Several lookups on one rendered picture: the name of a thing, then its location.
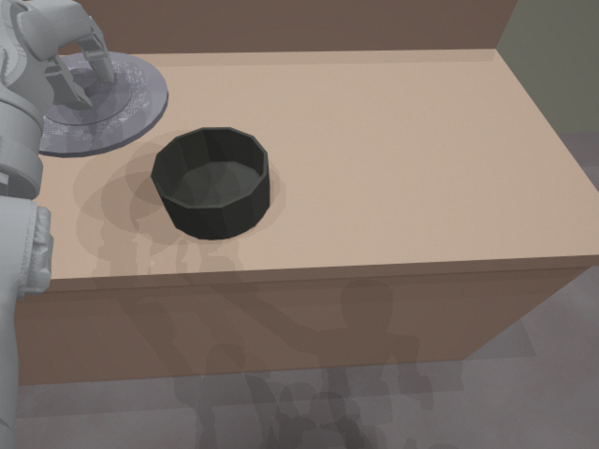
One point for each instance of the robot left upper arm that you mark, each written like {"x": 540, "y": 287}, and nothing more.
{"x": 25, "y": 269}

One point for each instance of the left robot hand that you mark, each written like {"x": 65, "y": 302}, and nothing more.
{"x": 71, "y": 23}

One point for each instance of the lid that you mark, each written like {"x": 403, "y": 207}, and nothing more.
{"x": 122, "y": 112}

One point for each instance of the table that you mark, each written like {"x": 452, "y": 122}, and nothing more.
{"x": 420, "y": 202}

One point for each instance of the robot left forearm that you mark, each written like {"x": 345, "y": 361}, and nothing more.
{"x": 27, "y": 42}

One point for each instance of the pot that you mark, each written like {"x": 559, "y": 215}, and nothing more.
{"x": 214, "y": 182}

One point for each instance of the knob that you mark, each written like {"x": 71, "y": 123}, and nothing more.
{"x": 87, "y": 79}

